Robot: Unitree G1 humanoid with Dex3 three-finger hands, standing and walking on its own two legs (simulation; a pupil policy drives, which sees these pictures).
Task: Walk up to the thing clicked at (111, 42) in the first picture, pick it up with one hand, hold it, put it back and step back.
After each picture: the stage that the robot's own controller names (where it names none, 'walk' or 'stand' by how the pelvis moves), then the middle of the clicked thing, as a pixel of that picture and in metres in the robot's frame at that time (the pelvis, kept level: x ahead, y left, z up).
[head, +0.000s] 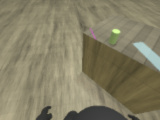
stand; (114, 37) +0.69 -0.19 +0.08
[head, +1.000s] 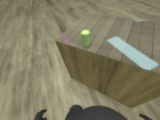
walk; (85, 38) +0.61 +0.07 +0.11
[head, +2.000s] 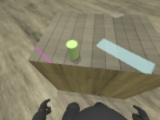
stand; (72, 50) +0.42 +0.13 +0.11
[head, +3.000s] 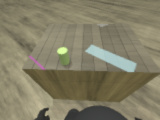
stand; (63, 56) +0.41 +0.20 +0.10
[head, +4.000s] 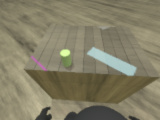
stand; (66, 58) +0.41 +0.19 +0.08
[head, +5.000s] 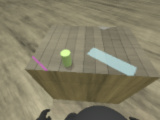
stand; (66, 58) +0.41 +0.19 +0.07
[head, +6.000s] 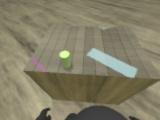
stand; (65, 59) +0.40 +0.19 +0.07
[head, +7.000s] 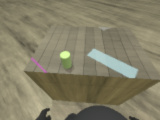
stand; (66, 60) +0.40 +0.18 +0.07
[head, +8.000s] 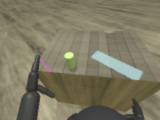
rise first; (70, 60) +0.40 +0.19 +0.08
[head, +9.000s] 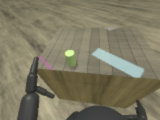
go down; (70, 58) +0.41 +0.19 +0.08
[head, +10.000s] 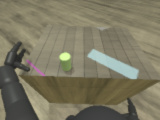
go down; (65, 62) +0.38 +0.17 +0.08
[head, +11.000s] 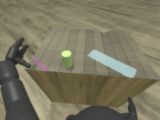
approach; (67, 59) +0.42 +0.18 +0.08
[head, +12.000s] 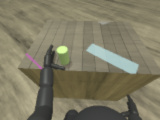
close; (63, 55) +0.41 +0.19 +0.10
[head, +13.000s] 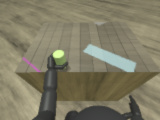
lift; (60, 59) +0.38 +0.20 +0.11
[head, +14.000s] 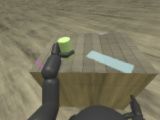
lift; (66, 48) +0.36 +0.15 +0.25
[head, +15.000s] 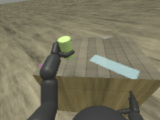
hold; (66, 48) +0.34 +0.15 +0.28
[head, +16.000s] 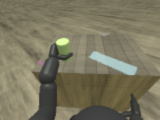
hold; (64, 50) +0.34 +0.16 +0.26
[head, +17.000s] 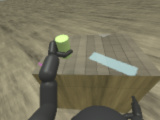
crouch; (64, 47) +0.34 +0.16 +0.28
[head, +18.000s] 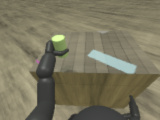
crouch; (60, 47) +0.36 +0.18 +0.25
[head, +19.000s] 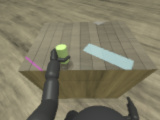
lower; (62, 54) +0.42 +0.18 +0.12
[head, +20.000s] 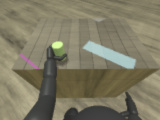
lower; (59, 51) +0.43 +0.20 +0.12
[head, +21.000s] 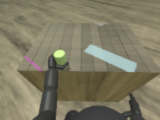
lower; (61, 60) +0.37 +0.19 +0.11
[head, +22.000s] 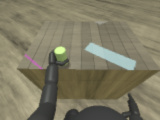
lower; (61, 56) +0.40 +0.19 +0.11
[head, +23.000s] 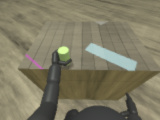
loosen; (64, 56) +0.40 +0.18 +0.11
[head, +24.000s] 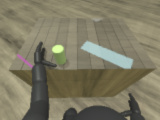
withdraw; (59, 55) +0.41 +0.19 +0.11
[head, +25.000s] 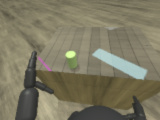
sink last; (71, 60) +0.39 +0.17 +0.10
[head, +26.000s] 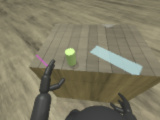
stand; (70, 57) +0.41 +0.17 +0.08
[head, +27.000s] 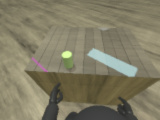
stand; (67, 60) +0.40 +0.18 +0.08
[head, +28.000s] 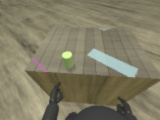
stand; (68, 60) +0.39 +0.18 +0.08
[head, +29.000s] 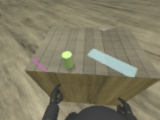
stand; (67, 60) +0.40 +0.18 +0.08
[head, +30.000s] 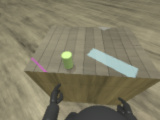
stand; (67, 60) +0.39 +0.18 +0.08
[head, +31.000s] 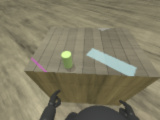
stand; (67, 60) +0.40 +0.18 +0.08
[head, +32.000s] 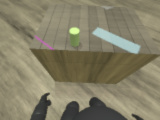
walk; (74, 37) +0.54 +0.12 +0.10
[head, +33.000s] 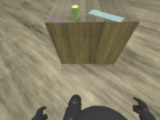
walk; (75, 12) +0.92 +0.20 +0.11
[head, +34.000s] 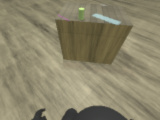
stand; (81, 14) +1.10 +0.15 +0.09
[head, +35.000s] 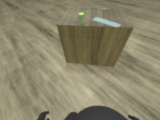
stand; (81, 18) +1.09 +0.16 +0.08
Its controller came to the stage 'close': yes
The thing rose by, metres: 0.21
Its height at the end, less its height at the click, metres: +0.00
